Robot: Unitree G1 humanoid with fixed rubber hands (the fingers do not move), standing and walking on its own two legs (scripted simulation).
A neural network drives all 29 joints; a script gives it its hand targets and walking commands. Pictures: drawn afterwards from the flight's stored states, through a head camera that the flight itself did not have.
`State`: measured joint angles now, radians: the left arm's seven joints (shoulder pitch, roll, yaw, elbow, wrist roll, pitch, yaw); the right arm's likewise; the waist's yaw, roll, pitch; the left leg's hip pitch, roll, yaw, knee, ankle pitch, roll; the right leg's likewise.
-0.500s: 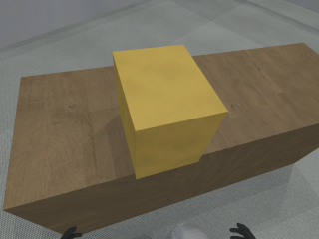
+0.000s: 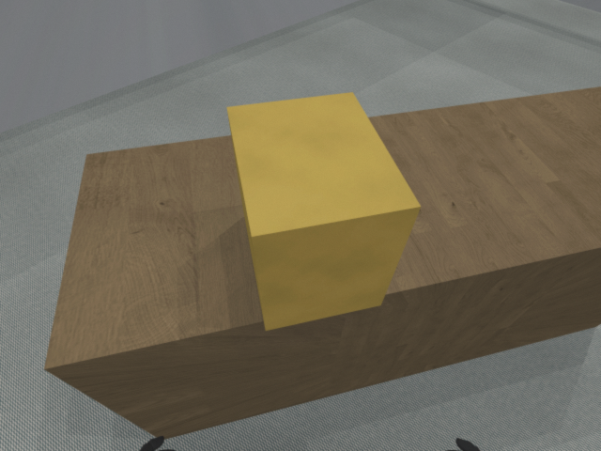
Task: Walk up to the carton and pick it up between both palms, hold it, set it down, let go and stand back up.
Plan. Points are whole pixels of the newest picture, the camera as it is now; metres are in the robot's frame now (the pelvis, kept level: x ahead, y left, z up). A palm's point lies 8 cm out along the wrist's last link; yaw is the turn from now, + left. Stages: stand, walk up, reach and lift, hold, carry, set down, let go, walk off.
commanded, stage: walk up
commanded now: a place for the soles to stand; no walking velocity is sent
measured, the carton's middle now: (308, 212) +0.46 -0.01 +0.01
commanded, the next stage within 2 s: none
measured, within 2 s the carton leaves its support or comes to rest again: neither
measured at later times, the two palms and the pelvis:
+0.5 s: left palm out of the picture +0.00 +0.23 -0.14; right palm out of the picture +0.01 -0.27 -0.12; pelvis -0.03 -0.02 +0.00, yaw +5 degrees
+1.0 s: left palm out of the picture +0.04 +0.22 -0.14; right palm out of the picture +0.07 -0.31 -0.12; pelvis -0.02 -0.07 -0.02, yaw +10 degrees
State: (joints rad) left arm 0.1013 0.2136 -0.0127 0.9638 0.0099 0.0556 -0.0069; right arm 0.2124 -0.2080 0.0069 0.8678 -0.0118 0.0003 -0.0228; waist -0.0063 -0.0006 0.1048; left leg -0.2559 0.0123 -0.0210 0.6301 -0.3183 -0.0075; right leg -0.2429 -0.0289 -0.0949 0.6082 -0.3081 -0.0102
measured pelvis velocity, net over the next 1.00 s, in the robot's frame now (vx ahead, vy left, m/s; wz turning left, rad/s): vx -0.02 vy -0.07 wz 0.17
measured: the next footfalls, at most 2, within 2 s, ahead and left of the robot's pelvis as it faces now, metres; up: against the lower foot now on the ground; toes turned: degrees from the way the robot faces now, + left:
right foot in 1.08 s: +0.07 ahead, -0.23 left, +0.00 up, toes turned +14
left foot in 1.32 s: +0.02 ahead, -0.01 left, +0.00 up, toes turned +9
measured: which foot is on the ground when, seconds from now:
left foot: down 0.00-1.00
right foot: down 0.00-0.86, up 0.88-1.00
